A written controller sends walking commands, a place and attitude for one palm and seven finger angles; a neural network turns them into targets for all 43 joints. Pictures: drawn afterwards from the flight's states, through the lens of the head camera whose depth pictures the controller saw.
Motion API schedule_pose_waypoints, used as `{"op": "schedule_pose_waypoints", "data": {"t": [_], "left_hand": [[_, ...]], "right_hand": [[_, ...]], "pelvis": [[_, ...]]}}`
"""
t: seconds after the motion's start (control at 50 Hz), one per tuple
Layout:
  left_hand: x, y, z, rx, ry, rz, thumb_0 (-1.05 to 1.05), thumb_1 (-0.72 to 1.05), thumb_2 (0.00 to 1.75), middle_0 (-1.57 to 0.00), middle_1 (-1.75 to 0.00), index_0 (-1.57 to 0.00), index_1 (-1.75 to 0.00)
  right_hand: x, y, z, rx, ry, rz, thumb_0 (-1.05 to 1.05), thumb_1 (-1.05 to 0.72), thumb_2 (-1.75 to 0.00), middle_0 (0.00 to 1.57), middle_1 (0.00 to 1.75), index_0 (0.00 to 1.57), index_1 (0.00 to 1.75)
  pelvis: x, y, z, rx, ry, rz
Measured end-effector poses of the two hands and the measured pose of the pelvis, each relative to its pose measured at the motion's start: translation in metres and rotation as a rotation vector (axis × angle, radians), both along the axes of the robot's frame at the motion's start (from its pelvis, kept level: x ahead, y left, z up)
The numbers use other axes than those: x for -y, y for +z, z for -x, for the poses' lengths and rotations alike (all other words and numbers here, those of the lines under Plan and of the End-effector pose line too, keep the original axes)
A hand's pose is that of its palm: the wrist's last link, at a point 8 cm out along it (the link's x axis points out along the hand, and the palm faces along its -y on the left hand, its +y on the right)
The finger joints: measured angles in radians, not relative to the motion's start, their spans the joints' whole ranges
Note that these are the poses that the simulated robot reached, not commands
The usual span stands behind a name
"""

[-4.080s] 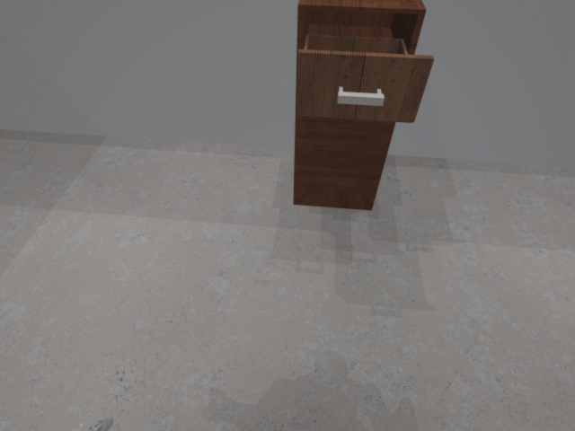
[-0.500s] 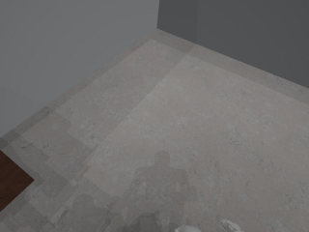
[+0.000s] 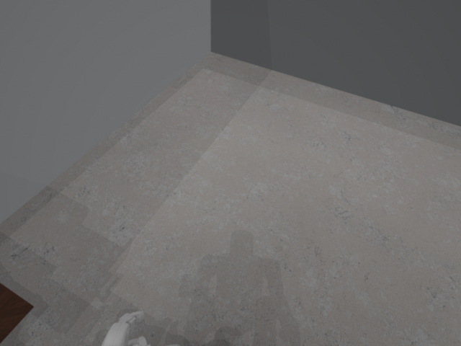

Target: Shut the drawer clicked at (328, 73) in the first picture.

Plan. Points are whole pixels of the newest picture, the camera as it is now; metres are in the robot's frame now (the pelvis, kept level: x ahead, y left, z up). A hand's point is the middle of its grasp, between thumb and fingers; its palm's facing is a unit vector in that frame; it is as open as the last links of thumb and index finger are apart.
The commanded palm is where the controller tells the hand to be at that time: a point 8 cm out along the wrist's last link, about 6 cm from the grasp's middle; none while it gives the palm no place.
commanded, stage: turn to face it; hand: left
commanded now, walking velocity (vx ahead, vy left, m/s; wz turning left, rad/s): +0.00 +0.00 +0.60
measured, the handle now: out of the picture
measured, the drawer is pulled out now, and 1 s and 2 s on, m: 0.30 0.30 0.30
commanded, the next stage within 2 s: take the last steps up to it in 1.62 s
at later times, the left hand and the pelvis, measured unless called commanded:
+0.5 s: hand out of the picture +0.00 +0.22 -0.15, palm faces +0.33 -0.90 -0.29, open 7.4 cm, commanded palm none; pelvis -0.01 -0.01 +0.01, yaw +16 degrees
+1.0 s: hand out of the picture -0.14 +0.18 -0.18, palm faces +0.63 -0.74 -0.25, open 7.4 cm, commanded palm none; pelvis -0.04 -0.01 +0.00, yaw +36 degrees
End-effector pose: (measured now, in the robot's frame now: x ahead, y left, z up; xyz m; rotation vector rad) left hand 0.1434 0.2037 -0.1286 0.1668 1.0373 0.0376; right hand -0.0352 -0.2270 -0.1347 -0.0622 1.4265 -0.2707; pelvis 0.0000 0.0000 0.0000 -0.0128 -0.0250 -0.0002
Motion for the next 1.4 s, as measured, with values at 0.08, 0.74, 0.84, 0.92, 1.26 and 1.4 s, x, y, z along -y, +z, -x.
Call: {"op": "schedule_pose_waypoints", "data": {"t": [0.08, 0.74, 0.84, 0.92, 1.26, 1.4], "left_hand": [[-0.032, -0.024, 0.029, -0.055, 0.095, 0.014, 0.00, 0.91, 0.90, -0.21, -0.30, -0.20, -0.30], [0.007, 0.021, 0.232, -0.208, 0.590, -0.075, 0.01, 0.91, 0.90, -0.20, -0.30, -0.20, -0.30], [0.013, 0.012, 0.260, -0.228, 0.663, -0.030, 0.00, 0.91, 0.90, -0.21, -0.30, -0.20, -0.30], [0.005, -0.006, 0.294, -0.258, 0.742, 0.002, 0.00, 0.90, 0.90, -0.21, -0.30, -0.20, -0.30], [-0.037, 0.025, 0.286, -0.110, 0.897, -0.111, 0.01, 0.91, 0.90, -0.20, -0.29, -0.19, -0.30], [-0.002, 0.038, 0.280, -0.056, 0.945, -0.152, 0.00, 0.91, 0.90, -0.20, -0.30, -0.20, -0.30]], "right_hand": [[-0.011, -0.005, -0.035, 0.086, 0.079, 0.030, 0.01, -0.91, -0.90, 0.20, 0.30, 0.20, 0.30], [0.022, 0.020, -0.210, 0.232, 0.599, -0.003, 0.01, -0.91, -0.90, 0.20, 0.30, 0.20, 0.30], [-0.012, 0.020, -0.225, 0.218, 0.708, -0.008, 0.01, -0.91, -0.90, 0.19, 0.30, 0.20, 0.30], [-0.052, 0.020, -0.239, 0.267, 0.805, -0.008, 0.01, -0.91, -0.90, 0.20, 0.30, 0.20, 0.30], [-0.073, 0.011, -0.226, 0.200, 0.928, -0.049, 0.01, -0.90, -0.90, 0.20, 0.30, 0.21, 0.30], [-0.057, -0.007, -0.246, 0.156, 0.972, -0.068, 0.01, -0.91, -0.90, 0.20, 0.30, 0.21, 0.30]], "pelvis": [[-0.016, -0.014, 0.001, -0.010, 0.039, 0.020], [0.042, 0.015, 0.018, -0.027, 0.461, -0.039], [0.035, 0.012, 0.025, -0.039, 0.531, -0.038], [0.019, 0.002, 0.033, -0.046, 0.591, -0.017], [0.023, 0.009, 0.030, -0.030, 0.789, -0.007], [0.041, 0.005, 0.018, -0.015, 0.881, -0.032]]}}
